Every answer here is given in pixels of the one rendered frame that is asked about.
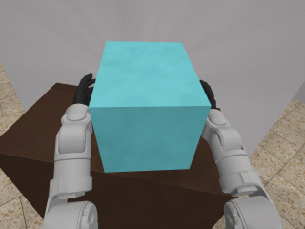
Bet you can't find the robot left forearm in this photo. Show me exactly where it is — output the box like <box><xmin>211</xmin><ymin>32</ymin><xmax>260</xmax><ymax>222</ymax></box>
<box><xmin>42</xmin><ymin>103</ymin><xmax>92</xmax><ymax>229</ymax></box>

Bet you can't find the right robot hand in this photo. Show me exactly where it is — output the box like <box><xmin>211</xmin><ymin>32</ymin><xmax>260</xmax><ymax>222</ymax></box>
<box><xmin>199</xmin><ymin>80</ymin><xmax>217</xmax><ymax>109</ymax></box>

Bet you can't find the carton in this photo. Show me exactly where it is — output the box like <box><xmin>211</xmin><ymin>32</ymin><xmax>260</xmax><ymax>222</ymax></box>
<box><xmin>89</xmin><ymin>41</ymin><xmax>212</xmax><ymax>173</ymax></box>

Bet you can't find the left robot hand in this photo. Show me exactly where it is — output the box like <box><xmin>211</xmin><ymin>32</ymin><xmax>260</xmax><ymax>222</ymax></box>
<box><xmin>72</xmin><ymin>73</ymin><xmax>96</xmax><ymax>107</ymax></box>

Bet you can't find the pedestal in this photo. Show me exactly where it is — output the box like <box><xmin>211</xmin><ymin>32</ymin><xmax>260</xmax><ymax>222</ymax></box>
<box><xmin>0</xmin><ymin>82</ymin><xmax>238</xmax><ymax>229</ymax></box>

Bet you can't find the right robot upper arm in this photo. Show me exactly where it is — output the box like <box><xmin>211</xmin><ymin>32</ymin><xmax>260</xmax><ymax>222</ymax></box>
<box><xmin>224</xmin><ymin>195</ymin><xmax>283</xmax><ymax>229</ymax></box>

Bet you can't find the robot right forearm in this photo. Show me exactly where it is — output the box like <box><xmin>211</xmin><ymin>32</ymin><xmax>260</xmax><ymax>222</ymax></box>
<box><xmin>201</xmin><ymin>109</ymin><xmax>284</xmax><ymax>229</ymax></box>

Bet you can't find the left robot upper arm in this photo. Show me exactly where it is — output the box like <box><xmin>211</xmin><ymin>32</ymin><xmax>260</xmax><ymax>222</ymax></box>
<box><xmin>43</xmin><ymin>200</ymin><xmax>98</xmax><ymax>229</ymax></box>

